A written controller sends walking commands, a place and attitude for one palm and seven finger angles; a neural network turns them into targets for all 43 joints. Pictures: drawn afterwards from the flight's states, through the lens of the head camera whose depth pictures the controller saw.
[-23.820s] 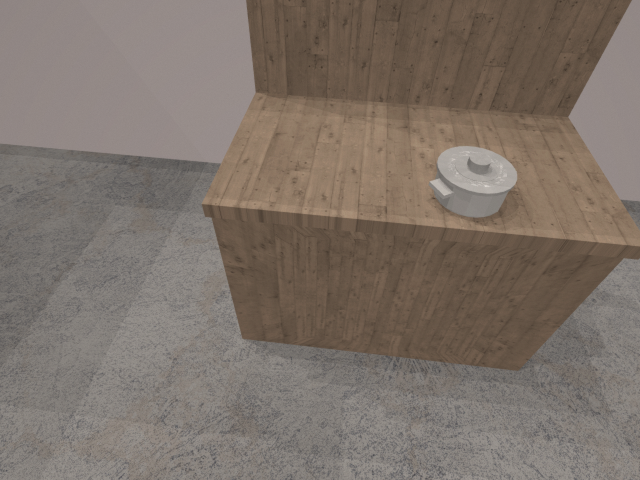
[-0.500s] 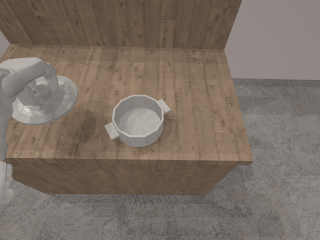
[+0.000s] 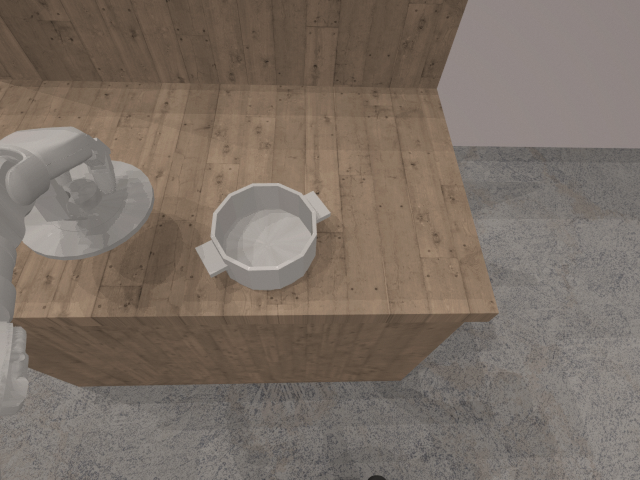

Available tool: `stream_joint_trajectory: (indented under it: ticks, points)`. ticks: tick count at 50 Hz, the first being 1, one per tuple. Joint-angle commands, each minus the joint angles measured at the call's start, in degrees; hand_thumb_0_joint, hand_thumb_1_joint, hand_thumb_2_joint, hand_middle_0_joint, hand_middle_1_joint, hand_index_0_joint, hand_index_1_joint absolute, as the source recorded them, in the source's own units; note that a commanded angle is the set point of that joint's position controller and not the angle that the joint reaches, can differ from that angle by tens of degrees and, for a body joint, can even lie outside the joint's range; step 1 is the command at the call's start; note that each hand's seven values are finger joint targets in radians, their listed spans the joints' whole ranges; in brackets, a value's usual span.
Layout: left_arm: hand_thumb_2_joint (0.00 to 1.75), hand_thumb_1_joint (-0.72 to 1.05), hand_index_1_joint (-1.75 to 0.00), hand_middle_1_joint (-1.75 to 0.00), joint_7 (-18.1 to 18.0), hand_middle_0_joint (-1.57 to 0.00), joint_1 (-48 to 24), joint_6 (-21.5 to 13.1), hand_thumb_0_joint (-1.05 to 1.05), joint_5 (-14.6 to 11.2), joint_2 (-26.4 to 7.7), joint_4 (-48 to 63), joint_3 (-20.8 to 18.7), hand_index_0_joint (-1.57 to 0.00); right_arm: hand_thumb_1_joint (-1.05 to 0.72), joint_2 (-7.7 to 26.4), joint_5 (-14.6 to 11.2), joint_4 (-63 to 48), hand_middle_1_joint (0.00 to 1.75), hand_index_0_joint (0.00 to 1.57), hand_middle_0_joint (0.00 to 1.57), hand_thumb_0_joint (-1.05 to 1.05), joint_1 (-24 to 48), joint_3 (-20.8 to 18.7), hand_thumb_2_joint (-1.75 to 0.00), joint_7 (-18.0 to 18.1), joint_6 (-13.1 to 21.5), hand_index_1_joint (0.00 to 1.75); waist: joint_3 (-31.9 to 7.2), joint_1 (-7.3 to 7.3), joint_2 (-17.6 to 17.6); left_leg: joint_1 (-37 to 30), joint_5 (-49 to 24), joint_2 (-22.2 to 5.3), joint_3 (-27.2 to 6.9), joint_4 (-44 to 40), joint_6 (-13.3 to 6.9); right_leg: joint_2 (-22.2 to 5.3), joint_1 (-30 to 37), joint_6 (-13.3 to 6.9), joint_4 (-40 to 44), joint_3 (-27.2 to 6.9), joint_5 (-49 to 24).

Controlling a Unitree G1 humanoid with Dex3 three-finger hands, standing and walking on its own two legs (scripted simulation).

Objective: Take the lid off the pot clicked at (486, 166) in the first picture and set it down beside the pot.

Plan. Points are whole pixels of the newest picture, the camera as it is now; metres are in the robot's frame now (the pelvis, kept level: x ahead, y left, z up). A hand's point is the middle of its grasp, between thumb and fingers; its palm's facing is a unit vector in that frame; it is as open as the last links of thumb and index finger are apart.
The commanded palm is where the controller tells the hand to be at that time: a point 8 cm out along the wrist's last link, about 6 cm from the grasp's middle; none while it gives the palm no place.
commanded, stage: lower the lid onto the table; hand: left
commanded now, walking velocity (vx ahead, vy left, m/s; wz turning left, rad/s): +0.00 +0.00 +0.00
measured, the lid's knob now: (80, 195) +0.46 +0.32 +0.04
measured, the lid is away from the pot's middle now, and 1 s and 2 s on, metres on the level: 0.23 0.25 0.26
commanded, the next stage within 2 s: open the fingers wide in 1.48 s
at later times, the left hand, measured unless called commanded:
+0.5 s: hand (70, 212) +0.43 +0.33 +0.04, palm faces -0.49 -0.10 -0.87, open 7.2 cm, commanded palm +0.46 +0.32 +0.09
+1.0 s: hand (73, 229) +0.43 +0.34 +0.00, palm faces -0.52 -0.10 -0.85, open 7.2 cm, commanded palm +0.47 +0.32 +0.06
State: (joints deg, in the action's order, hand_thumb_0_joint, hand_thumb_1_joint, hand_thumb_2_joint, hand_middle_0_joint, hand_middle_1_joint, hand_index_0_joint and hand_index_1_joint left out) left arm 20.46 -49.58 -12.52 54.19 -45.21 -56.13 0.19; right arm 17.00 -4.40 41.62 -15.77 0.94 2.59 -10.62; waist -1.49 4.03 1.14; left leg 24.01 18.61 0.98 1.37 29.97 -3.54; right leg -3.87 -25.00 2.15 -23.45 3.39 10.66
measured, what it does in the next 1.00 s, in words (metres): stands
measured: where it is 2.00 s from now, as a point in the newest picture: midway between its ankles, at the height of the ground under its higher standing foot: outside the picture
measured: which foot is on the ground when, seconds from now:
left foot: down 0.00-1.00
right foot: down 0.00-1.00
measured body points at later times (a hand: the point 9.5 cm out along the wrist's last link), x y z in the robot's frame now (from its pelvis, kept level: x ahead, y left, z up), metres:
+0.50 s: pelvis +0.00 +0.00 -0.01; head +0.11 +0.02 +0.43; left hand +0.46 +0.33 +0.09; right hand +0.02 -0.28 -0.13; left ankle -0.05 +0.07 -0.74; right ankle -0.01 -0.17 -0.73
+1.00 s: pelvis -0.01 +0.01 -0.02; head +0.11 +0.03 +0.42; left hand +0.45 +0.34 +0.05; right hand -0.01 -0.28 -0.13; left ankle -0.05 +0.07 -0.74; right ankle -0.01 -0.17 -0.73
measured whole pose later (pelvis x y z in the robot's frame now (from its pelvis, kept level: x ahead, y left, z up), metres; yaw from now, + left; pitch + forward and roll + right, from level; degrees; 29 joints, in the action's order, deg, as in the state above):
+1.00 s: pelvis -0.01 +0.01 -0.02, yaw -1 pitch +18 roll -4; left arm 17.2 -48.5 -16.3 57.4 -48.2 -62.5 -2.9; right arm 16.5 -3.6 41.7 -18.4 1.3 3.8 -10.3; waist -3.4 6.4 0.2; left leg 35.3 22.4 0.0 1.8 39.9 -4.1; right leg -3.1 -35.7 1.8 -31.4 2.5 13.0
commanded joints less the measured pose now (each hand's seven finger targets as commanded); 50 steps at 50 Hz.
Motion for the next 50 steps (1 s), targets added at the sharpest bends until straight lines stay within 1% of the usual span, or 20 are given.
stream_joint_trajectory:
  ticks: [1,2,5,8,10,18,21,22,26,28,30,32,33,35,37,39,42,45,48,50]
  points:
    - [0.83,0.72,-1.07,-1.06,-3.28,-0.89,-24.19,0.38,0.00,-0.51,-20.19,7.08,-6.69,-0.90,-0.90,10.37,0.00,-3.44,0.30,0.20,0.20,0.00,-5.42,-3.13,-0.90,0.95,1.04,0.30,-24.10,0.39,4.57,-14.28,-36.55,-0.64,-2.91,0.74,0.09,4.14,7.17,-4.91,-1.88,0.73,-18.09]
    - [0.83,0.72,-1.07,-1.06,-3.22,-0.89,-24.58,0.55,0.00,-0.33,-19.82,6.43,-6.00,-0.90,-0.90,10.53,-0.15,-3.30,0.30,0.20,0.20,0.00,-5.53,-3.10,-0.90,0.96,1.10,0.30,-22.88,0.56,3.64,-12.81,-34.04,-0.57,-2.56,0.65,-0.16,4.12,6.85,-4.91,-1.82,0.65,-17.51]
    - [0.83,0.72,-1.07,-1.06,-3.83,-0.89,-27.03,-0.18,0.00,0.68,-22.99,10.81,-8.02,-0.90,-0.90,10.59,0.16,-3.69,0.30,0.20,0.20,0.00,-6.14,-3.39,-0.90,1.06,1.05,0.30,-27.58,0.18,8.64,-16.86,-40.32,-0.79,-3.36,1.48,0.79,4.28,6.60,-5.15,-2.83,0.62,-18.59]
    - [0.83,0.72,-1.07,-1.06,-3.75,-0.89,-24.66,-0.60,0.00,0.28,-23.15,8.98,-8.80,-0.90,-0.90,10.48,0.21,-3.81,0.30,0.20,0.20,0.00,-6.41,-3.45,-0.90,1.34,1.22,0.30,-27.93,0.26,6.66,-15.86,-38.99,-0.80,-3.02,2.10,0.28,4.14,6.93,-4.83,-2.93,0.50,-18.70]
    - [0.83,0.72,-1.07,-1.06,-3.62,-0.89,-24.29,-0.83,0.00,-0.12,-22.03,10.17,-8.43,-0.90,-0.90,10.50,0.43,-3.74,0.30,0.20,0.20,0.00,-6.70,-3.77,-0.90,1.15,1.17,0.30,-28.53,0.29,8.17,-17.79,-43.06,-1.13,-3.22,2.71,0.57,4.30,5.83,-4.82,-3.22,0.56,-19.86]
    - [0.83,0.72,-1.07,-1.06,-3.54,-0.89,-23.78,-1.33,0.00,0.22,-21.36,6.56,-6.97,-0.90,-0.90,10.92,0.18,-2.73,0.30,0.20,0.20,0.00,-7.96,-3.50,-0.90,1.44,0.92,0.30,-24.50,1.30,5.65,-12.89,-35.64,-0.82,-2.37,3.31,0.07,4.62,2.82,-4.92,-3.72,0.70,-16.36]
    - [0.83,0.72,-1.07,-1.06,-4.12,-0.89,-25.80,-2.30,0.00,0.65,-22.78,11.75,-8.40,-0.90,-0.90,10.78,0.54,-2.81,0.30,0.20,0.20,0.00,-8.21,-3.98,-0.90,1.72,1.02,0.30,-29.98,0.94,10.13,-18.07,-42.52,-1.30,-3.26,4.49,0.99,4.64,2.45,-5.02,-4.57,0.65,-17.70]
    - [0.83,0.72,-1.07,-1.06,-4.39,-0.89,-24.54,-2.58,0.00,0.61,-24.60,10.48,-10.19,-0.90,-0.90,10.80,0.57,-2.74,0.30,0.20,0.20,0.00,-8.37,-3.87,-0.90,1.84,1.01,0.30,-29.67,0.71,9.32,-17.23,-42.64,-1.24,-3.35,4.71,1.02,4.60,2.89,-5.02,-4.71,0.71,-17.89]
    - [0.83,0.72,-1.07,-1.06,-4.21,-0.89,-22.98,-1.96,0.00,0.36,-19.85,5.66,-6.18,-0.90,-0.90,10.76,0.37,-2.23,0.30,0.20,0.20,0.00,-8.56,-3.54,-0.90,1.76,1.05,0.30,-24.80,1.67,7.82,-13.23,-37.55,-1.06,-2.67,4.82,0.68,4.77,-0.39,-4.96,-4.79,1.03,-15.23]
    - [0.83,0.72,-1.07,-1.06,-4.48,-0.89,-24.35,-2.33,0.00,0.84,-23.06,8.57,-8.56,-0.90,-0.90,11.16,0.47,-2.08,0.30,0.20,0.20,0.00,-9.08,-3.75,-0.90,1.79,0.94,0.30,-27.46,1.10,8.61,-14.38,-38.87,-1.14,-2.90,5.32,0.80,4.79,0.28,-5.14,-5.29,0.76,-16.10]
    - [0.83,0.72,-1.07,-1.06,-4.73,-0.89,-24.88,-2.83,0.00,1.18,-23.07,10.35,-8.66,-0.90,-0.90,10.93,0.77,-2.37,0.30,0.20,0.20,0.00,-9.32,-3.89,-0.90,1.93,0.92,0.30,-30.62,1.22,9.73,-16.55,-42.98,-1.23,-3.49,6.07,1.37,4.91,0.37,-5.12,-6.06,0.81,-17.39]
    - [0.83,0.72,-1.07,-1.06,-4.56,-0.89,-21.53,-2.67,0.00,0.53,-21.62,4.69,-8.08,-0.90,-0.90,10.86,0.56,-2.13,0.30,0.20,0.20,0.00,-9.38,-3.57,-0.90,2.05,1.21,0.30,-26.10,1.77,6.32,-12.70,-38.29,-1.22,-2.72,6.43,0.70,4.93,-1.25,-4.84,-5.95,0.95,-15.48]
    - [0.83,0.72,-1.07,-1.06,-4.51,-0.89,-22.54,-2.59,0.00,0.41,-23.09,5.51,-8.91,-0.90,-0.90,11.18,0.55,-2.13,0.30,0.20,0.20,0.00,-9.32,-3.52,-0.90,2.07,1.05,0.30,-26.35,1.51,6.01,-11.09,-35.94,-1.09,-2.46,6.14,0.36,4.71,-0.13,-4.89,-5.92,0.73,-15.53]
    - [0.83,0.72,-1.07,-1.06,-5.05,-0.89,-25.26,-3.23,0.00,1.33,-24.45,11.09,-9.67,-0.90,-0.90,11.13,0.86,-2.33,0.30,0.20,0.20,0.00,-9.49,-3.84,-0.90,2.05,0.84,0.30,-30.66,0.82,11.60,-15.69,-42.31,-1.28,-3.57,6.43,1.61,4.81,-0.46,-5.38,-6.76,0.83,-16.85]
    - [0.83,0.72,-1.07,-1.06,-5.17,-0.89,-20.75,-3.26,0.00,1.34,-21.53,5.15,-8.32,-0.90,-0.90,10.72,0.84,-2.14,0.30,0.20,0.20,0.00,-9.94,-3.70,-0.90,1.99,1.06,0.30,-27.35,1.60,8.40,-14.05,-42.28,-1.38,-3.39,7.50,1.57,5.21,-2.90,-5.09,-6.83,1.19,-15.51]
    - [0.83,0.72,-1.07,-1.06,-5.09,-0.89,-21.44,-3.03,0.00,0.80,-23.02,3.84,-9.17,-0.90,-0.90,11.27,0.59,-2.18,0.30,0.20,0.20,0.00,-9.98,-3.50,-0.90,2.10,0.91,0.30,-25.99,1.69,5.43,-9.82,-36.97,-1.10,-2.62,7.25,0.49,4.90,-1.76,-5.02,-6.84,0.73,-15.68]
    - [0.83,0.72,-1.07,-1.06,-5.36,-0.89,-22.92,-3.60,0.00,1.97,-22.56,6.96,-8.47,-0.90,-0.90,11.04,0.93,-2.01,0.30,0.20,0.20,0.00,-10.63,-3.81,-0.90,2.12,0.83,0.30,-28.65,1.63,10.00,-13.82,-41.21,-1.43,-3.52,7.93,1.82,5.26,-4.03,-5.32,-7.58,1.23,-14.44]
    - [0.83,0.72,-1.07,-1.06,-5.56,-0.89,-23.05,-3.97,0.00,1.72,-24.20,6.24,-9.62,-0.90,-0.90,11.18,0.94,-2.08,0.30,0.20,0.20,0.00,-10.90,-3.65,-0.90,2.30,0.76,0.30,-28.92,1.75,9.36,-12.39,-39.78,-1.32,-3.55,8.34,1.61,5.17,-3.82,-5.17,-7.93,0.96,-14.11]
    - [0.83,0.72,-1.07,-1.06,-5.77,-0.89,-24.01,-3.81,0.00,1.88,-22.81,5.20,-8.12,-0.90,-0.90,11.27,0.96,-1.72,0.30,0.20,0.20,0.00,-11.30,-3.51,-0.90,2.40,0.70,0.30,-27.56,2.41,8.57,-10.43,-36.29,-1.36,-3.26,8.65,1.27,5.25,-5.41,-5.14,-8.09,1.03,-12.19]
    - [0.83,0.72,-1.07,-1.06,-6.08,-0.89,-25.70,-4.49,0.00,2.24,-24.61,10.09,-9.79,-0.90,-0.90,11.27,1.22,-1.63,0.30,0.20,0.20,0.00,-11.59,-3.91,-0.90,2.41,0.63,0.30,-31.89,1.61,13.39,-15.96,-43.29,-1.87,-4.30,9.35,2.44,5.27,-6.17,-5.41,-8.71,1.08,-13.30]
